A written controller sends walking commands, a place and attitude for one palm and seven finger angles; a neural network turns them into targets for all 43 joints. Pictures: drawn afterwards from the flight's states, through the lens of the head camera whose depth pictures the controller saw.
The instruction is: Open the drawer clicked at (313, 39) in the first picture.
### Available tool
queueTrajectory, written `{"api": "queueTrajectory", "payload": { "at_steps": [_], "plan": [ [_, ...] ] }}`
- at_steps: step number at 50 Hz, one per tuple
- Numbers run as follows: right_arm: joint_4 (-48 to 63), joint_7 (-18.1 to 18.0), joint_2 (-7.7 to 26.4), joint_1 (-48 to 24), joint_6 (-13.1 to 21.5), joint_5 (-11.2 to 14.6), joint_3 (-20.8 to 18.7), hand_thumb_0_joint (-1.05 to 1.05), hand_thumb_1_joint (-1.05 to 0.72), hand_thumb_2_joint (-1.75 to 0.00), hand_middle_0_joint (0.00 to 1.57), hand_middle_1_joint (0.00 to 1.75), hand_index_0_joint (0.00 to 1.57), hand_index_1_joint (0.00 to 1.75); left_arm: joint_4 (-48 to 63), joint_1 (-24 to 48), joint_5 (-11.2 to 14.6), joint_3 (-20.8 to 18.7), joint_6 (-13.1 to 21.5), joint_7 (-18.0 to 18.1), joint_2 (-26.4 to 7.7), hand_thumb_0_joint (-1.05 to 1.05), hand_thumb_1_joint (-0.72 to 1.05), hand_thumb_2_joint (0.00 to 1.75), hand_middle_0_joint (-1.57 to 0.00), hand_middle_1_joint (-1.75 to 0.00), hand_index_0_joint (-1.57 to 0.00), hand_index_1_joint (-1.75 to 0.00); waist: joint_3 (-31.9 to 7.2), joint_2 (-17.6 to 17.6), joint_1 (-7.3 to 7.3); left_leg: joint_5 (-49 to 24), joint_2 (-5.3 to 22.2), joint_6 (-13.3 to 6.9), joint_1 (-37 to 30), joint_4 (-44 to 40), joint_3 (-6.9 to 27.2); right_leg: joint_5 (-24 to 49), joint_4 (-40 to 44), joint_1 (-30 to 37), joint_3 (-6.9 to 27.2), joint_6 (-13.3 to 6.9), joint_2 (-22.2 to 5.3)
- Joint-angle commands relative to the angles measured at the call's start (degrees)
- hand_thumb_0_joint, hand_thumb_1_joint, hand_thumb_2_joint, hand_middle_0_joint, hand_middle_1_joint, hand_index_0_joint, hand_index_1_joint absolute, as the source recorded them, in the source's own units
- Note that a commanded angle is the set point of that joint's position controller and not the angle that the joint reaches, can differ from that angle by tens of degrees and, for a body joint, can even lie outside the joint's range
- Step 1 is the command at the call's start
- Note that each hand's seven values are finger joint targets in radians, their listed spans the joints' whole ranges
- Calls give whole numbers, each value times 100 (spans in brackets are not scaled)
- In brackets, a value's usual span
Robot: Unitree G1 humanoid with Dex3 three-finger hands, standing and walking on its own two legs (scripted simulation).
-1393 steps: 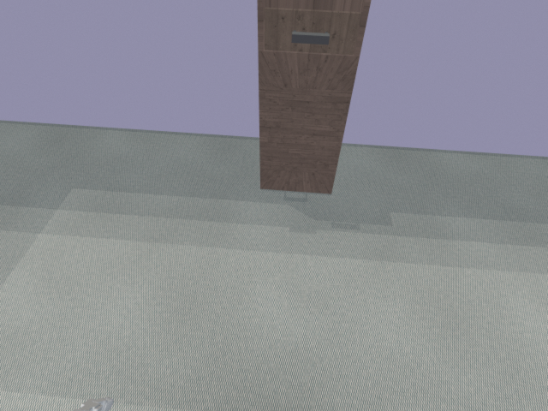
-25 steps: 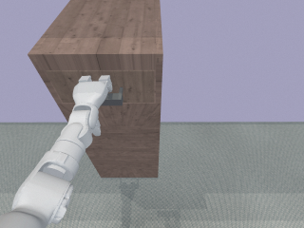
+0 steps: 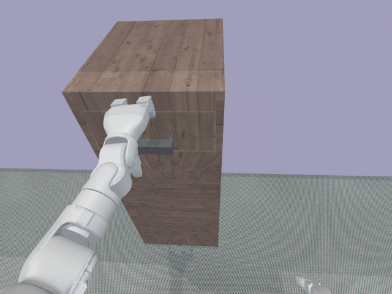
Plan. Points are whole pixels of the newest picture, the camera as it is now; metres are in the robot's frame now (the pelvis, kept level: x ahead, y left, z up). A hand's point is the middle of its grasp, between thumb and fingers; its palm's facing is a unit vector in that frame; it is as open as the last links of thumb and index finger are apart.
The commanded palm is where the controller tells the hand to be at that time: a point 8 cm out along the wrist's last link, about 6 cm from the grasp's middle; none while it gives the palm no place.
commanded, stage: lift the fingers back up to retry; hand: left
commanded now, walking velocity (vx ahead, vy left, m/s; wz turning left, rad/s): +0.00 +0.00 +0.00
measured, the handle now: (149, 140) +0.48 +0.15 +0.04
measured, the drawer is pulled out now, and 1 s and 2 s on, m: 0.00 0.00 0.00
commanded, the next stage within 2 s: re-aim the fingers above the handle in 0.08 s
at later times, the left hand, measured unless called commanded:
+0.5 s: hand (141, 143) +0.40 +0.14 +0.11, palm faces +0.02 -0.05 -1.00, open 13.8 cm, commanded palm +0.37 +0.15 +0.16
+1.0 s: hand (128, 149) +0.39 +0.17 +0.11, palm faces -0.02 -0.05 -1.00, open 13.8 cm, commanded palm +0.36 +0.15 +0.17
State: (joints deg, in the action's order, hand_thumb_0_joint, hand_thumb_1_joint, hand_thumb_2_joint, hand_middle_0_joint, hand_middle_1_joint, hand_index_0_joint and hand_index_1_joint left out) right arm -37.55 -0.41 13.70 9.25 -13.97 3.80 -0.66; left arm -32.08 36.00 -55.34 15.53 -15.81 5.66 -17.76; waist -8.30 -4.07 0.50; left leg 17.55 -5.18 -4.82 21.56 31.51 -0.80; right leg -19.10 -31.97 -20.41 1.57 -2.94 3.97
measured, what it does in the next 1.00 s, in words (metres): stands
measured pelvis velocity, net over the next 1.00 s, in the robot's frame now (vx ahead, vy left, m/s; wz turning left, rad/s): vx -0.01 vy -0.04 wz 0.02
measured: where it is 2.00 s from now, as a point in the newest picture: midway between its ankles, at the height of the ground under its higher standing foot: outside the picture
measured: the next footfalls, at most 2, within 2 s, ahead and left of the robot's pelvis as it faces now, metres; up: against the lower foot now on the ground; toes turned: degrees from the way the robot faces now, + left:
none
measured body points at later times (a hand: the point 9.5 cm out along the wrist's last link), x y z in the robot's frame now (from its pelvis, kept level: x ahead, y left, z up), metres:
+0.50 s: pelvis -0.01 -0.03 +0.00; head +0.01 -0.06 +0.45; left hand +0.40 +0.14 +0.16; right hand +0.15 -0.26 -0.13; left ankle -0.03 +0.06 -0.73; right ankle -0.04 -0.09 -0.73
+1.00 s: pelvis -0.01 -0.04 +0.00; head +0.00 -0.07 +0.45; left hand +0.38 +0.17 +0.16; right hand +0.15 -0.28 -0.12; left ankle -0.03 +0.06 -0.73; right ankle -0.04 -0.09 -0.73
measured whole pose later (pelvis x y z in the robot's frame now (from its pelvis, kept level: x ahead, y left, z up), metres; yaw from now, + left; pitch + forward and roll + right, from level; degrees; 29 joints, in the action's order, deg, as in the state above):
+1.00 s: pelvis -0.01 -0.04 +0.00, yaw +1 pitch +6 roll +1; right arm -38.6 -2.7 15.3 8.4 -11.8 3.8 -0.7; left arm -28.7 31.6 -52.6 13.1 -11.6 0.7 -24.3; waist -6.2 -3.6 0.9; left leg 15.6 -3.6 -2.1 20.0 29.4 1.1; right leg -17.3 -29.8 -18.7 -0.3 -5.7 5.5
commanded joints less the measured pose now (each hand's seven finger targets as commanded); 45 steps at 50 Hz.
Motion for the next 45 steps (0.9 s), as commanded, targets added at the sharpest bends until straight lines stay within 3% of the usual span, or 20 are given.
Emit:
{"api": "queueTrajectory", "payload": {
  "at_steps": [1,4,7,9,10,13,14,15,17,20,22,25,26,28,30,33,34,37,41,45],
  "plan": [
    [941,-83,735,-540,119,23,-131,0,-90,-90,20,30,20,30,1179,1641,12,-232,35,-300,-757,0,-50,30,-30,-120,-30,-120,-1411,844,-60,-3005,394,304,-1191,-51,236,2504,223,529,25,13,-175],
    [990,-118,691,-575,123,-25,-136,0,-90,-90,20,30,20,30,1796,1926,-30,-246,429,-410,-860,0,-50,30,-30,-120,-30,-120,-1531,543,-72,-3109,382,267,-1357,28,269,2536,181,481,80,-11,-183],
    [1007,-158,643,-603,192,-106,-154,0,-90,-90,20,30,20,30,2532,2165,-35,-645,865,-244,-1343,0,-50,30,-30,-120,-30,-120,-1783,117,34,-3199,354,293,-1506,75,271,2534,161,595,158,-48,-182],
    [894,-191,601,-577,269,-110,-143,0,-90,-90,20,30,20,30,2498,2107,-38,-934,1061,-40,-1547,0,-50,30,-30,-120,-30,-120,-1787,196,70,-3150,351,307,-1469,75,272,2562,149,601,170,-58,-155],
    [880,-191,566,-600,302,-106,-131,0,-90,-90,20,30,20,30,2510,2098,-14,-784,1099,44,-1341,0,-50,30,-30,-120,-30,-120,-1768,201,57,-3041,333,308,-1419,71,238,2548,153,588,153,-39,-166],
    [763,-107,518,-613,408,-52,-169,0,-90,-90,20,30,20,30,2374,2276,54,-281,971,290,-708,0,-50,30,-30,-120,-30,-120,-1526,176,-65,-2771,372,363,-1418,33,257,2220,213,268,73,-44,-146],
    [687,-118,573,-604,402,-45,-172,0,-90,-90,20,30,20,30,2058,2123,13,-619,849,368,-1055,0,-50,30,-30,-120,-30,-120,-1466,341,-20,-2559,369,352,-1317,1,235,2134,239,315,88,-48,-138],
    [648,-140,620,-615,385,-53,-140,0,-90,-90,20,30,20,30,1768,2149,-41,-686,716,410,-1172,0,-50,30,-30,-120,-30,-120,-1443,453,-6,-2321,331,334,-1144,-44,191,2072,268,402,110,-31,-165],
    [586,-142,640,-616,363,-40,-134,0,-90,-90,20,30,20,30,1405,2285,-95,-488,472,401,-991,0,-50,30,-30,-120,-30,-120,-1421,593,-61,-2065,315,315,-1016,-112,156,1966,341,467,128,-16,-198],
    [618,-187,693,-705,301,-14,-80,0,-90,-90,20,30,20,30,1059,2185,-62,-608,188,259,-1213,0,-50,30,-30,-120,-30,-120,-1472,834,-21,-1926,268,244,-802,-154,101,2216,382,803,223,37,-264],
    [729,-205,713,-746,269,-25,-102,0,-90,-90,20,30,20,30,1169,2075,19,-516,154,43,-1133,0,-50,30,-30,-120,-30,-120,-1673,819,-4,-1983,235,216,-754,-143,70,2581,365,1086,291,68,-316],
    [809,-262,716,-748,243,-32,-57,0,-90,-90,20,30,20,30,1178,1718,121,-556,325,-277,-1216,0,-50,30,-30,-120,-30,-120,-1489,984,-13,-1910,187,168,-526,-143,41,3040,334,1269,361,147,-378],
    [817,-266,711,-734,250,-34,-60,0,-90,-90,20,30,20,30,1290,1764,129,-515,437,-345,-1179,0,-50,30,-30,-120,-30,-120,-1395,947,-35,-1860,190,166,-488,-157,54,3029,340,1218,371,148,-385],
    [881,-263,692,-720,285,-67,-87,0,-90,-90,20,30,20,30,1690,1650,109,-663,718,-398,-1344,0,-50,30,-30,-120,-30,-120,-1533,684,53,-1982,194,154,-582,-134,61,3114,303,1283,409,117,-382],
    [899,-267,649,-698,321,-87,-97,0,-90,-90,20,30,20,30,2000,1562,93,-728,980,-328,-1363,0,-50,30,-30,-120,-30,-120,-1593,555,82,-2036,169,165,-604,-114,74,3264,268,1308,456,123,-384],
    [831,-261,618,-641,405,-86,-134,0,-90,-90,20,30,20,30,2273,1657,90,-1086,1229,-50,-1662,0,-50,30,-30,-120,-30,-120,-1608,492,123,-1942,178,178,-564,-141,83,3113,300,1325,504,122,-375],
    [785,-270,619,-651,431,-78,-133,0,-90,-90,20,30,20,30,2138,1558,83,-1348,1234,75,-1879,0,-50,30,-30,-120,-30,-120,-1504,543,162,-1811,184,182,-504,-161,65,3008,342,1295,530,135,-374],
    [635,-289,633,-667,488,-74,-145,0,-90,-90,20,30,20,30,1928,1802,18,-1612,1136,405,-2169,0,-50,30,-30,-120,-30,-120,-1463,524,163,-1656,195,210,-412,-216,15,2684,428,1280,590,145,-386],
    [545,-318,683,-729,529,-29,-122,0,-90,-90,20,30,20,30,1383,1853,-17,-1402,767,459,-2085,0,-50,30,-30,-120,-30,-120,-1396,558,95,-1491,192,204,-368,-268,-35,2475,520,1257,590,178,-401],
    [673,-297,751,-723,487,19,-167,0,-90,-90,20,30,20,30,1403,1791,143,-586,539,-37,-1338,0,-50,30,-30,-120,-30,-120,-1497,589,-125,-1688,180,160,-632,-198,-16,3020,511,1242,490,233,-434]
  ]
}}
